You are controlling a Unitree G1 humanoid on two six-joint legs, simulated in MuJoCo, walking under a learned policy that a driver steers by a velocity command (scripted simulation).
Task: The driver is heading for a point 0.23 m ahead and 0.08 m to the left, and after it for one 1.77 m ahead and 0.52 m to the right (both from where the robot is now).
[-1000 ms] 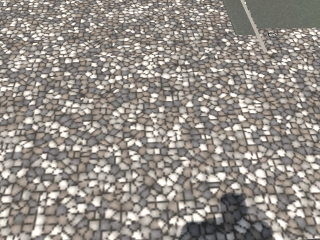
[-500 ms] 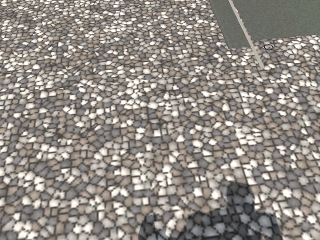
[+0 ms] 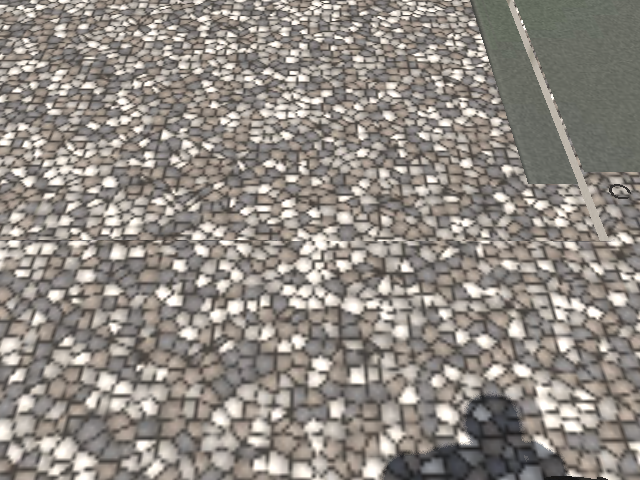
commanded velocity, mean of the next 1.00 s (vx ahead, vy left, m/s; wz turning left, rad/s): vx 0.50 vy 0.00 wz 0.00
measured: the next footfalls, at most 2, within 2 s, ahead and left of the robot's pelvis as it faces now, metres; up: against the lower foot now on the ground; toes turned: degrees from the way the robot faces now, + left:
right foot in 0.56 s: +0.49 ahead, -0.13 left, +0.00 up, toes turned -3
left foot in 1.12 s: +0.80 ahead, +0.12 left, +0.00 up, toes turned -1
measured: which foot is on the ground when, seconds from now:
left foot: down 0.00-0.56, up 0.58-1.00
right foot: down 0.00-0.02, up 0.04-0.54, down 0.56-1.00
